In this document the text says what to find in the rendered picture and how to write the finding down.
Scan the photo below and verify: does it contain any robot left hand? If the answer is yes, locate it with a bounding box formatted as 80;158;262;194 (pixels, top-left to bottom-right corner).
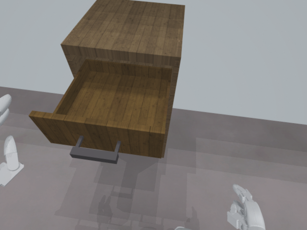
0;94;24;187

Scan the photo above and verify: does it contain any robot right hand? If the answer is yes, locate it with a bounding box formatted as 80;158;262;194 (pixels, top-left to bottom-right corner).
227;184;265;230

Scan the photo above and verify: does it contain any cabinet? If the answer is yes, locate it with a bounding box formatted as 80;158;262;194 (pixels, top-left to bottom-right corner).
60;0;185;158

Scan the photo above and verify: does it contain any handle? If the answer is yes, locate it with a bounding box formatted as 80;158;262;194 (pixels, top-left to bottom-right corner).
70;136;121;164

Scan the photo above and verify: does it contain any drawer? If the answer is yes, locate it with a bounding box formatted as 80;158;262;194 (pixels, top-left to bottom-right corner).
29;59;172;158

